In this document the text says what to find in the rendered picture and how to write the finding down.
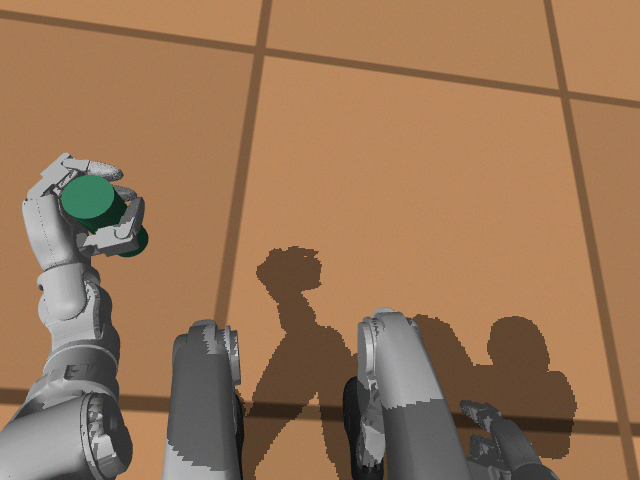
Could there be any right robot hand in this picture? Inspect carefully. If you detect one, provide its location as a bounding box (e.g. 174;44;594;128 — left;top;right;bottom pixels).
460;400;542;480

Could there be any left robot hand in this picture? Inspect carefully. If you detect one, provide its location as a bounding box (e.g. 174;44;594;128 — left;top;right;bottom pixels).
22;153;145;272

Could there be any right robot foot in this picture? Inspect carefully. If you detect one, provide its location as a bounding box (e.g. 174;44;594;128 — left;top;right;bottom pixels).
343;376;384;480

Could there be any right robot arm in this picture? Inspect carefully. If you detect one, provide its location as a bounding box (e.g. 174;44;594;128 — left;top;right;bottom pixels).
511;463;560;480

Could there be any left robot arm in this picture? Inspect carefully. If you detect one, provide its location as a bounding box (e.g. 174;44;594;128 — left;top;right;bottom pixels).
0;262;133;480

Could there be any can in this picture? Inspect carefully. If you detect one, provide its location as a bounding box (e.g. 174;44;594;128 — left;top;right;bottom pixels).
61;175;149;257

